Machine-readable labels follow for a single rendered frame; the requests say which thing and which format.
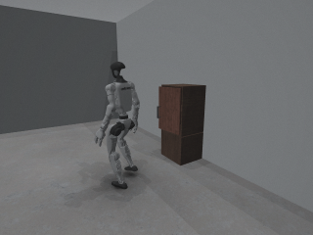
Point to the right robot forearm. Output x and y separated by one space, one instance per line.
135 112

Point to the left robot forearm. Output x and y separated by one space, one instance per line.
107 118

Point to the robot right foot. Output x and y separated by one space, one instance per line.
133 168

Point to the right robot hand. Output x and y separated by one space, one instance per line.
136 125

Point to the robot head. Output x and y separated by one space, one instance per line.
118 66

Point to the handle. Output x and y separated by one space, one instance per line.
157 112

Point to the left robot upper arm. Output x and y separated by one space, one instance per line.
110 93

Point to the left robot hand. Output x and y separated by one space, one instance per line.
100 134

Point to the cupboard door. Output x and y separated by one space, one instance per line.
169 111

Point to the right robot upper arm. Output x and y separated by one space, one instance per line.
136 100

